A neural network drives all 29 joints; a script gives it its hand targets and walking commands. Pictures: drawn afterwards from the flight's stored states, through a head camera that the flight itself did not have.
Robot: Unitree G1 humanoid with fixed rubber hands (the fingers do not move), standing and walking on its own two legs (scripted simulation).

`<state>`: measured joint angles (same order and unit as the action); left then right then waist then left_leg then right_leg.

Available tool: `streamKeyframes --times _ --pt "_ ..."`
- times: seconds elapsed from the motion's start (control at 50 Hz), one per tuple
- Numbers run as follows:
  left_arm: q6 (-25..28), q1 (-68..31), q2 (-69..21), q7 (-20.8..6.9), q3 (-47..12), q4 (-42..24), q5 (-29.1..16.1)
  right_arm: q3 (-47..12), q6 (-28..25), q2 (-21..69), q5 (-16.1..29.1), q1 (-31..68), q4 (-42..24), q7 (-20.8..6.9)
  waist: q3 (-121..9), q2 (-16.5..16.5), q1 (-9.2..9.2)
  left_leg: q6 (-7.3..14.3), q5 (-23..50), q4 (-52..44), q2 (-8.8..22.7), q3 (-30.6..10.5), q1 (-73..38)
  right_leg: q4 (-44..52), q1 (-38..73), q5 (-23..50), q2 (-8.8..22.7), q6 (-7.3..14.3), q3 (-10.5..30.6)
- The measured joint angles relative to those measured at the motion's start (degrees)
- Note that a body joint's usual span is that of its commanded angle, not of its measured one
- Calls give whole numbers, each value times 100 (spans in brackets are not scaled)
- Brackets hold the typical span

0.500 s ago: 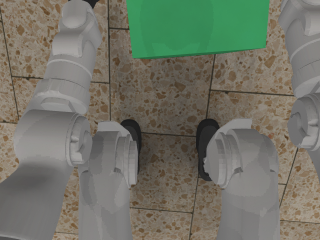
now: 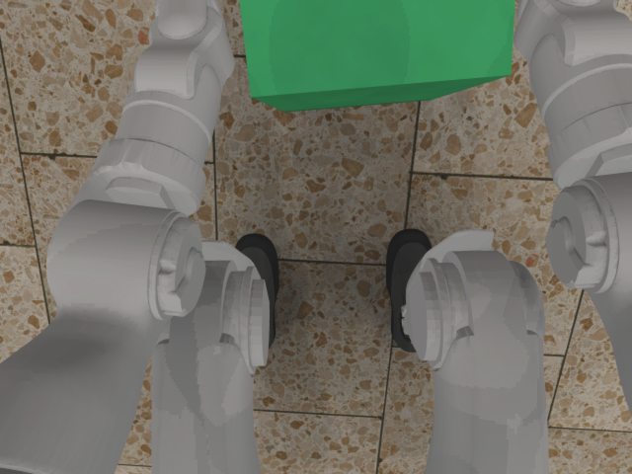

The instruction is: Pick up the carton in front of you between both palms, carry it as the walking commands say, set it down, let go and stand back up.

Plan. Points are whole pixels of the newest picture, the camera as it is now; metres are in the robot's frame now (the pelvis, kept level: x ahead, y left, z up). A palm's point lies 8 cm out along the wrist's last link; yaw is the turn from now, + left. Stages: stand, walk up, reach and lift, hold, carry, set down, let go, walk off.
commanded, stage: reach and lift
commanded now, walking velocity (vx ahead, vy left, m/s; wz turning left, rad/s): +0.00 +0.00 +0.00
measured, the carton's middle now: out of the picture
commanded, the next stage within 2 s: none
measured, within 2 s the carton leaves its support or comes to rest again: leaves its support in 0.20 s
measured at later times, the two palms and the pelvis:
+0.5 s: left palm out of the picture +0.53 +0.10 -0.06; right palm out of the picture +0.51 -0.20 -0.06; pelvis +0.01 +0.00 +0.02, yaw -2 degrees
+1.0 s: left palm out of the picture +0.50 +0.11 +0.10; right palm out of the picture +0.47 -0.19 +0.10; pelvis +0.02 +0.01 +0.15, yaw -3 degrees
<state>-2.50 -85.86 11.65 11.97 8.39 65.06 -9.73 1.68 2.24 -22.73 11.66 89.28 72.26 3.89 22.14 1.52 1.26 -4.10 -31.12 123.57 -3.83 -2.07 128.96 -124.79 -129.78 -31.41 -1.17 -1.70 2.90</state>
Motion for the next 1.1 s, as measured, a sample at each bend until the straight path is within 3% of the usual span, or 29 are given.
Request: streamKeyframes --times 0.16,0.3,0.44,0.62,0.78,1.1 --pt "-483 260 -151 -251 778 -373 698 465 487 212 -548 -224 -372 -131 -235 35 31 -71 -172 200 -95 -54 49 -215 -67 -163 -22 28 -12" --pt "-798 929 -366 -24 815 -1209 521 500 894 508 -563 -1079 -1462 127 -764 128 -37 -176 -277 204 -244 -150 119 -221 -168 -236 -107 6 10" --pt "-1088 2005 -714 -123 1120 -2226 607 875 1368 991 -872 -1884 -2391 132 -1676 186 7 -256 -263 -115 -363 -237 -57 159 -22 -117 -358 -185 149" --pt "-1528 2153 -1236 -454 2061 -2063 1857 1839 1765 1427 -1902 -2238 -2286 -201 -2605 103 -28 -90 23 -1152 -331 -244 -679 1297 613 254 -495 -260 254" --pt "-1724 2331 -1364 -623 2288 -2320 2241 2383 1830 1768 -2500 -2372 -2428 -360 -2963 -3 -31 -94 209 -1957 -413 -309 -1204 2089 1150 407 -482 -231 302" --pt "-1728 3848 -1676 -557 1631 -2999 1879 1942 1930 2157 -2092 -4056 -3438 -274 -3489 42 -41 45 110 -3298 -343 -365 -2925 3433 2882 288 -450 -201 388"
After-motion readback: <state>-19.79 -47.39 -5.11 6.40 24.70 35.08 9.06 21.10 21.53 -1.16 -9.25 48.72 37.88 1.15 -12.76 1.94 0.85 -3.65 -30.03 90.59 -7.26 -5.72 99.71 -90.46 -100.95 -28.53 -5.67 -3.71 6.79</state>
